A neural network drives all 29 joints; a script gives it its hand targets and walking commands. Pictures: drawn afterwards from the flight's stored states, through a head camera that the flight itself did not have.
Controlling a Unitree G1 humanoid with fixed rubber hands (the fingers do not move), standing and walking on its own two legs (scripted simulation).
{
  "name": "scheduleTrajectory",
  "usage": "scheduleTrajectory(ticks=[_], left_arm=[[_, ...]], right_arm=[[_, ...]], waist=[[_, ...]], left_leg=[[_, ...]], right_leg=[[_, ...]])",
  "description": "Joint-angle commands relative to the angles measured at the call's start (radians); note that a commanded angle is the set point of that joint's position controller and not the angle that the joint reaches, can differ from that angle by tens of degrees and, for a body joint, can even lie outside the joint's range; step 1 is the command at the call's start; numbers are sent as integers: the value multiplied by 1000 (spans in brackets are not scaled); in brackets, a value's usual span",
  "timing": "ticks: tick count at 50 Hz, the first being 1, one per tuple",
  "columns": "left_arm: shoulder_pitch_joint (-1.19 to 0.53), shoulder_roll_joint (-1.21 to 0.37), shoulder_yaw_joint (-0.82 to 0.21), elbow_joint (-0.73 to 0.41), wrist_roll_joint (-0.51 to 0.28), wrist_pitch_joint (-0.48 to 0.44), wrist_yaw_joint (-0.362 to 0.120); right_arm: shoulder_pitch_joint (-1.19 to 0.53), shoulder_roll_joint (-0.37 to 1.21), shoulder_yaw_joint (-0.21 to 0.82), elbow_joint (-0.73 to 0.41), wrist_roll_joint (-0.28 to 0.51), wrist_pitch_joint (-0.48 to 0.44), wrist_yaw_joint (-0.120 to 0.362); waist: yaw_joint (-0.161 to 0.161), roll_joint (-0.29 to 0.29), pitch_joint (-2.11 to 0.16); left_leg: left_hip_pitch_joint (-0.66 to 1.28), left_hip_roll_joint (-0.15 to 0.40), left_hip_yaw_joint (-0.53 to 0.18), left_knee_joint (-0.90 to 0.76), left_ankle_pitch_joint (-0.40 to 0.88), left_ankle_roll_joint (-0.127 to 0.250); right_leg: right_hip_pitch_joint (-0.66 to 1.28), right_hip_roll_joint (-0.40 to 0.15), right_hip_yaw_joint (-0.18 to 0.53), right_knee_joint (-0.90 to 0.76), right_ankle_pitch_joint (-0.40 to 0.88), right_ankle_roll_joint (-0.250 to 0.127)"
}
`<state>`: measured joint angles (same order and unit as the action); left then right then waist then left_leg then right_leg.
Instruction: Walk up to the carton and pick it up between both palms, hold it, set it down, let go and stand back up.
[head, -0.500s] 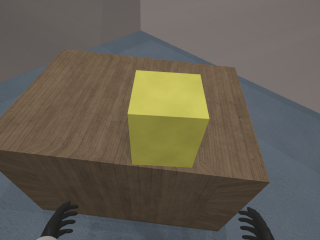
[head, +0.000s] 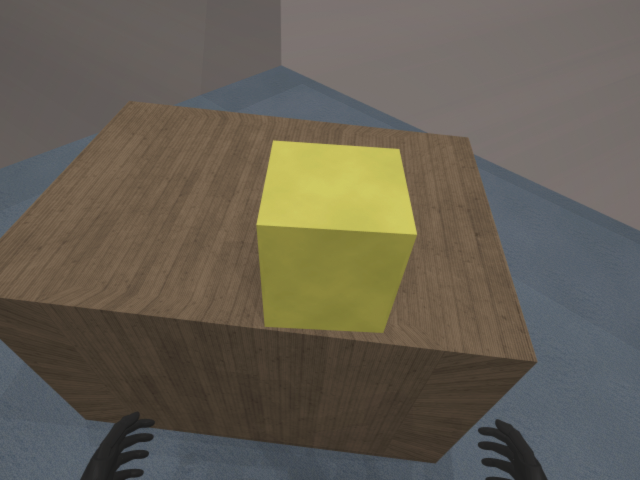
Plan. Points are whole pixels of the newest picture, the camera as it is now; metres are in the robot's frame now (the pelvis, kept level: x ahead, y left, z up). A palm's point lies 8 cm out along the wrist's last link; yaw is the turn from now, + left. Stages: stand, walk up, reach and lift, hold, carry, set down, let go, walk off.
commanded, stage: stand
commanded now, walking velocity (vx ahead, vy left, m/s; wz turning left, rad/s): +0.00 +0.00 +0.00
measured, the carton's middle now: (330, 240) +0.49 -0.01 +0.00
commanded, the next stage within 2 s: none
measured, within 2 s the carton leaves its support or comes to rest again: neither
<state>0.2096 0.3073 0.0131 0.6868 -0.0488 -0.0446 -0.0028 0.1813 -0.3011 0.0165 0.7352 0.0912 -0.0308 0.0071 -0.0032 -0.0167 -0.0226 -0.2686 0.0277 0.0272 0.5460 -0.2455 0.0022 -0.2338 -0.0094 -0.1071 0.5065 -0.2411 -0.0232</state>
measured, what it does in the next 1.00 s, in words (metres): stands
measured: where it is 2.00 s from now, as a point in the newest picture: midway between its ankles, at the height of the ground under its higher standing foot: outside the picture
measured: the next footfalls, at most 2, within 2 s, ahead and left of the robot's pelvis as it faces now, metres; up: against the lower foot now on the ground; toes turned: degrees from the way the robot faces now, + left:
none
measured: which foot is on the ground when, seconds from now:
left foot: down 0.00-1.00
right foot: down 0.00-1.00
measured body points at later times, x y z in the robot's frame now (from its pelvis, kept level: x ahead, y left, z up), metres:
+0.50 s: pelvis +0.00 +0.00 +0.00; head -0.02 +0.01 +0.45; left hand +0.15 +0.27 -0.09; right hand +0.14 -0.27 -0.09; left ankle +0.03 +0.11 -0.73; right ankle +0.02 -0.11 -0.73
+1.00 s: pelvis +0.00 -0.01 +0.00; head -0.03 +0.00 +0.45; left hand +0.14 +0.26 -0.09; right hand +0.14 -0.28 -0.09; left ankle +0.03 +0.11 -0.73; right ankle +0.02 -0.11 -0.73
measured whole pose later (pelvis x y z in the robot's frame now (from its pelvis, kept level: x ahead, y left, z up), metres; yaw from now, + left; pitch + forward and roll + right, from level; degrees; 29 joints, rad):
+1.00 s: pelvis +0.00 -0.01 +0.00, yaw +0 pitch -2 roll +0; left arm 0.21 0.31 0.01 0.73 -0.05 -0.04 -0.01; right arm 0.18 -0.30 0.02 0.79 0.09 -0.03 0.01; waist 0.00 -0.02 -0.02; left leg -0.25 0.03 0.03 0.51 -0.22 0.00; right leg -0.23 -0.01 -0.11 0.51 -0.24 -0.03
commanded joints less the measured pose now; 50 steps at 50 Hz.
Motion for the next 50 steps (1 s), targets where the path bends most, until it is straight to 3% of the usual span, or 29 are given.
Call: scheduleTrajectory(ticks=[1,2,5,14,18,23,24,26,29,31,35,37,39,43,45,47,50], left_arm=[[-42,240,61,48,73,-35,-8],[-53,247,66,45,76,-35,-9],[-52,242,65,45,78,-35,-9],[-64,250,66,60,76,-34,-7],[-56,246,65,61,73,-32,-10],[-57,242,60,67,72,-35,-11],[-53,246,62,70,74,-34,-12],[-70,243,60,69,73,-34,-11],[-51,251,63,78,75,-31,-7],[-57,251,63,78,76,-33,-9],[-60,246,62,85,73,-33,-8],[-60,248,60,81,72,-30,-10],[-59,248,61,86,72,-32,-10],[-58,250,61,92,74,-30,-9],[-59,246,62,89,72,-33,-11],[-46,240,57,90,74,-34,-12],[-69,245,59,94,76,-32,-13]], right_arm=[[-66,-256,-84,1,-139,-38,-5],[-66,-254,-83,4,-143,-36,-7],[-62,-259,-83,5,-141,-40,-7],[-58,-251,-80,22,-137,-38,-3],[-66,-260,-81,24,-140,-37,-4],[-70,-259,-81,28,-139,-40,-6],[-65,-263,-80,30,-140,-39,-5],[-57,-260,-78,38,-140,-37,-8],[-67,-253,-78,38,-140,-38,-5],[-56,-258,-78,46,-139,-36,-7],[-62,-248,-75,48,-138,-37,-4],[-71,-265,-80,52,-138,-35,-8],[-77,-257,-80,49,-137,-36,-7],[-71,-255,-80,56,-138,-37,-5],[-68,-258,-78,60,-139,-36,-7],[-77,-255,-79,55,-137,-37,-5],[-65,-258,-80,60,-135,-35,-4]], waist=[[5,110,-48],[1,89,-56],[2,117,-66],[-9,111,-72],[-1,114,-47],[-1,101,-44],[1,128,-33],[-11,127,-34],[-4,105,-46],[-10,129,-32],[-2,107,-21],[0,131,-44],[1,103,-23],[-8,143,-22],[3,108,-18],[2,131,-32],[-14,115,-29]], left_leg=[[24,101,-142,-148,61,43],[23,102,-144,-153,47,43],[32,102,-141,-154,63,41],[38,102,-136,-151,100,35],[28,106,-144,-167,35,37],[24,105,-150,-171,55,41],[27,102,-141,-170,67,36],[22,102,-139,-170,62,37],[28,106,-144,-169,61,36],[18,103,-142,-175,70,35],[7,103,-141,-177,53,35],[32,101,-139,-176,59,33],[20,103,-146,-176,55,37],[24,104,-136,-180,62,28],[21,106,-144,-182,63,34],[37,103,-146,-181,61,29],[30,103,-140,-174,56,29]], right_leg=[[61,-138,166,-133,19,-27],[64,-133,161,-125,5,-27],[71,-135,164,-129,26,-27],[75,-137,159,-122,61,-27],[50,-138,169,-139,-12,-30],[65,-134,160,-138,15,-24],[52,-137,167,-137,16,-25],[55,-138,168,-136,27,-26],[66,-136,167,-138,22,-25],[67,-138,168,-139,27,-29],[64,-141,172,-149,8,-29],[69,-140,170,-148,11,-26],[59,-140,168,-154,16,-25],[56,-142,174,-158,9,-29],[59,-141,170,-155,3,-25],[60,-141,171,-153,12,-28],[61,-143,175,-163,29,-30]])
